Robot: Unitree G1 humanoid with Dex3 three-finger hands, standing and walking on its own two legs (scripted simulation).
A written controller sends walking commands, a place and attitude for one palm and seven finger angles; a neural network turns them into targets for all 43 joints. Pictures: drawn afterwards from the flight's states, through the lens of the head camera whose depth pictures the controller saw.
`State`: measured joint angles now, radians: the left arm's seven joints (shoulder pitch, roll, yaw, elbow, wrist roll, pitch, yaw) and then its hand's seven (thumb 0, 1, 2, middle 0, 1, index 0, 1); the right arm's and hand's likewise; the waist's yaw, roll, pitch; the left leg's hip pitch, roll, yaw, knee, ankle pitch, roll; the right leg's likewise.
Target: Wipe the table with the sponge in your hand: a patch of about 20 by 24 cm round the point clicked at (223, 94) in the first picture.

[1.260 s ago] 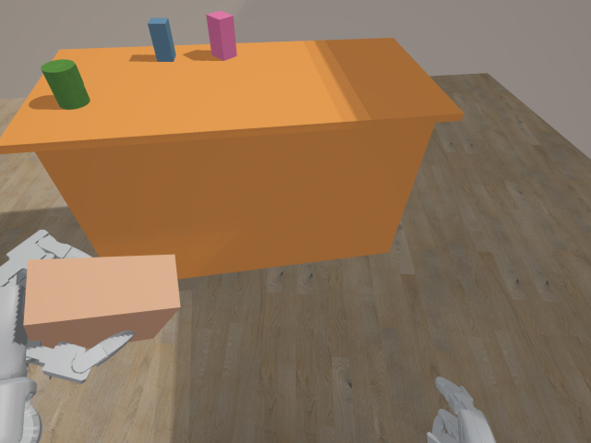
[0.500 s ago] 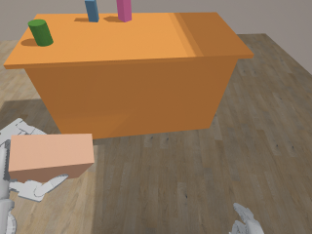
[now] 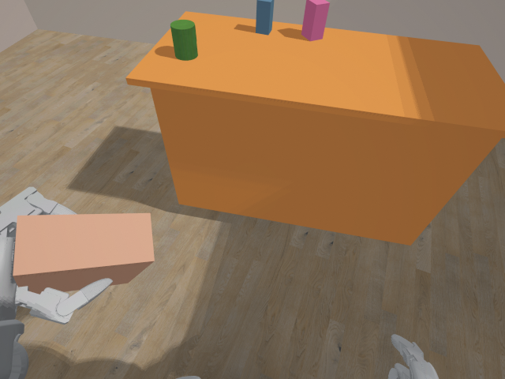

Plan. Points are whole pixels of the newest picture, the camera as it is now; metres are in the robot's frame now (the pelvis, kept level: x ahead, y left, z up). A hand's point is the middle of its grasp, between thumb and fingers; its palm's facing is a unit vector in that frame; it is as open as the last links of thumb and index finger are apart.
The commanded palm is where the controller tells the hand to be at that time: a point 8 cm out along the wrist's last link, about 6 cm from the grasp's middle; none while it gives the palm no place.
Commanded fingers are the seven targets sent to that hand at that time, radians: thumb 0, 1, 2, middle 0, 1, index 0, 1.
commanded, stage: walk to a spot facing it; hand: left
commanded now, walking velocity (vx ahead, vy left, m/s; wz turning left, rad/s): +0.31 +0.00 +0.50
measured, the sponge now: (103, 255) +0.23 +0.20 +0.14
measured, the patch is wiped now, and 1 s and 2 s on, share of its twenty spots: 0.00 0.00 0.00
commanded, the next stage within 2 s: turn to face it in 0.72 s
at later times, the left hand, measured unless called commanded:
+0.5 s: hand (71, 233) +0.24 +0.24 +0.16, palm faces +0.60 -0.68 -0.43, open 9.9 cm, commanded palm +0.18 +0.27 +0.18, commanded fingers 0.00 0.10 1.30 -1.20 -1.60 -1.20 -1.60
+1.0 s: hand (45, 220) +0.25 +0.27 +0.17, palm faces +0.70 -0.59 -0.41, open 9.9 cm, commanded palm +0.20 +0.28 +0.18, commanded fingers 0.00 0.10 1.30 -1.20 -1.60 -1.20 -1.60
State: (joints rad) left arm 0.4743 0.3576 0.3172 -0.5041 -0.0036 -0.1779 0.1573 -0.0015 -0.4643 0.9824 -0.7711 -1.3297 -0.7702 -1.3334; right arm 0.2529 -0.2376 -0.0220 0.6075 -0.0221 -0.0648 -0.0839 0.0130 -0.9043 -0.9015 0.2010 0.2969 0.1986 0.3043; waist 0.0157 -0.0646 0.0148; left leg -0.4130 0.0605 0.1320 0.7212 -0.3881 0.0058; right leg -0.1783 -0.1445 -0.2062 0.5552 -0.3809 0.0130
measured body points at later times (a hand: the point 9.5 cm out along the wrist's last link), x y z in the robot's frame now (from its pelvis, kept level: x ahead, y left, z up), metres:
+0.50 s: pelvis +0.08 -0.04 -0.01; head +0.10 -0.07 +0.44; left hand +0.21 +0.27 +0.18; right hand +0.28 -0.22 -0.13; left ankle +0.03 +0.11 -0.66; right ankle +0.13 -0.12 -0.74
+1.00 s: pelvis +0.15 -0.04 -0.01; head +0.16 -0.02 +0.44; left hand +0.21 +0.30 +0.19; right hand +0.39 -0.16 -0.09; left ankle +0.15 +0.10 -0.74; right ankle +0.21 -0.14 -0.69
